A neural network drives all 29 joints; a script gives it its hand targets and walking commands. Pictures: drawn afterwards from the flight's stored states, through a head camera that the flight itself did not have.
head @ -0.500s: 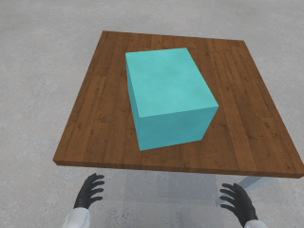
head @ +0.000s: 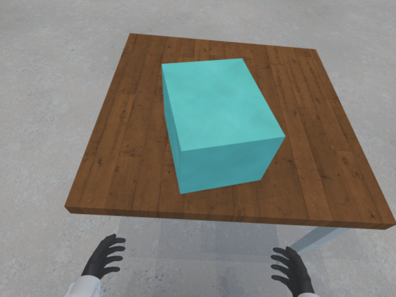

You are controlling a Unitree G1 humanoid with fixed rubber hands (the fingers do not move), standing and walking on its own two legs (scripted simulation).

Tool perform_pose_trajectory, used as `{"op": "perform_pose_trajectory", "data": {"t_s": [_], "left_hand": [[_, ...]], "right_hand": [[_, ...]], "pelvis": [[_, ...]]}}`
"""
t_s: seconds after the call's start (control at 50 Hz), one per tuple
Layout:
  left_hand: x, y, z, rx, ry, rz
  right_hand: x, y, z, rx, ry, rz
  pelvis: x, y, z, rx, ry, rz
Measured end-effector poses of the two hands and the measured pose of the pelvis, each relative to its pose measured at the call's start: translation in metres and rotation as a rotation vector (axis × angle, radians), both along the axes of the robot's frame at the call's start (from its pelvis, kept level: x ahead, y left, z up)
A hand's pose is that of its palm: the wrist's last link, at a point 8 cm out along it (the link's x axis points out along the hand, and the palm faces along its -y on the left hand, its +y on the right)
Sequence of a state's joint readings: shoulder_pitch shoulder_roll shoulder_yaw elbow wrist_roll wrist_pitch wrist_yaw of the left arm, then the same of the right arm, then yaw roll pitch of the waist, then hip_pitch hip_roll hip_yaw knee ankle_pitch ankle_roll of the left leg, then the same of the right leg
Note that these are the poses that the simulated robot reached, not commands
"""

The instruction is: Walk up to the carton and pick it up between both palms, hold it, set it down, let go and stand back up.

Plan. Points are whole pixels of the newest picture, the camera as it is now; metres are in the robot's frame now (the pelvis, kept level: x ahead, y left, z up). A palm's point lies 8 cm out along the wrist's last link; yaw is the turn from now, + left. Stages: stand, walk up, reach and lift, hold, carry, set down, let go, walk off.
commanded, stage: set down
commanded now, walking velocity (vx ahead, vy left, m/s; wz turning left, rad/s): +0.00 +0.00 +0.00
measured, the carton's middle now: (212, 123) +0.52 +0.03 +0.00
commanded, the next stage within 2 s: let go in 1.92 s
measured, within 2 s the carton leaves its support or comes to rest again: neither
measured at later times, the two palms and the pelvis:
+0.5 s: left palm (93, 273) +0.15 +0.23 -0.07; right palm (301, 288) +0.17 -0.19 -0.08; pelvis +0.00 +0.00 +0.00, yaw +0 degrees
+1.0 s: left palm (94, 273) +0.15 +0.23 -0.08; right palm (302, 290) +0.17 -0.19 -0.08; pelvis +0.00 +0.00 +0.00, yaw +0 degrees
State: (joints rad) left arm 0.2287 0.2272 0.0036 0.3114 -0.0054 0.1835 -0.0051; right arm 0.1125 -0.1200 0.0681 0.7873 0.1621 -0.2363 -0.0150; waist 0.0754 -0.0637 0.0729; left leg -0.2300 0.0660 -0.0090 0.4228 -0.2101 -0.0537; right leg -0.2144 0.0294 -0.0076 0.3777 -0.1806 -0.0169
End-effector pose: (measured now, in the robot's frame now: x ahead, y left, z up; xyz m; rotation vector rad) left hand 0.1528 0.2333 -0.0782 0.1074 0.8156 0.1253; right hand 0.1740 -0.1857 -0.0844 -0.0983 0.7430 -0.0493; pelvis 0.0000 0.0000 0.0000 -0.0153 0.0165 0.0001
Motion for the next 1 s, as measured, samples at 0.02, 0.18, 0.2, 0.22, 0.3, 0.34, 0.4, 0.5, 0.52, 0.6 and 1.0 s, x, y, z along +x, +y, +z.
{"op": "perform_pose_trajectory", "data": {"t_s": [0.02, 0.18, 0.2, 0.22, 0.3, 0.34, 0.4, 0.5, 0.52, 0.6, 1.0], "left_hand": [[0.0004, 0.0004, 0.0001, 0.000, -0.001, -0.001], [0.0036, 0.0008, 0.0021, -0.001, -0.013, -0.005], [0.0038, 0.0007, 0.0024, -0.002, -0.015, -0.005], [0.0040, 0.0007, 0.0026, -0.002, -0.017, -0.006], [0.0039, 0.0006, 0.0036, -0.003, -0.024, -0.006], [0.0034, 0.0006, 0.0037, -0.003, -0.024, -0.006], [0.0024, 0.0006, 0.0040, -0.004, -0.024, -0.005], [0.0014, 0.0007, 0.0044, -0.004, -0.024, -0.004], [0.0012, 0.0007, 0.0044, -0.004, -0.024, -0.004], [0.0007, 0.0007, 0.0043, -0.005, -0.021, -0.003], [0.0010, -0.0002, 0.0028, -0.005, -0.011, -0.008]], "right_hand": [[0.0001, 0.0004, -0.0001, 0.000, 0.000, -0.001], [0.0014, 0.0002, 0.0008, -0.003, -0.004, -0.007], [0.0014, 0.0001, 0.0010, -0.004, -0.005, -0.007], [0.0014, 0.0000, 0.0012, -0.004, -0.006, -0.008], [0.0011, -0.0001, 0.0021, -0.004, -0.011, -0.008], [0.0006, -0.0001, 0.0026, -0.005, -0.013, -0.008], [0.0002, -0.0001, 0.0034, -0.005, -0.018, -0.008], [-0.0001, -0.0001, 0.0046, -0.005, -0.026, -0.008], [-0.0002, -0.0001, 0.0048, -0.005, -0.026, -0.008], [-0.0006, -0.0002, 0.0047, -0.005, -0.024, -0.009], [-0.0029, -0.0012, 0.0028, -0.005, -0.010, -0.014]], "pelvis": [[0.0004, 0.0001, 0.0000, 0.000, -0.002, 0.000], [0.0029, 0.0001, 0.0001, 0.000, -0.022, 0.001], [0.0030, 0.0001, 0.0001, 0.000, -0.025, 0.001], [0.0031, 0.0001, 0.0001, 0.000, -0.028, 0.001], [0.0027, 0.0001, 0.0001, 0.000, -0.037, 0.001], [0.0021, 0.0001, 0.0001, 0.000, -0.042, 0.001], [0.0013, 0.0001, 0.0000, 0.000, -0.048, 0.001], [0.0004, 0.0001, 0.0000, 0.000, -0.056, 0.001], [0.0003, 0.0001, 0.0000, 0.000, -0.057, 0.001], [0.0001, 0.0001, 0.0000, 0.000, -0.059, 0.001], [0.0003, 0.0001, 0.0000, 0.000, -0.059, 0.001]]}}
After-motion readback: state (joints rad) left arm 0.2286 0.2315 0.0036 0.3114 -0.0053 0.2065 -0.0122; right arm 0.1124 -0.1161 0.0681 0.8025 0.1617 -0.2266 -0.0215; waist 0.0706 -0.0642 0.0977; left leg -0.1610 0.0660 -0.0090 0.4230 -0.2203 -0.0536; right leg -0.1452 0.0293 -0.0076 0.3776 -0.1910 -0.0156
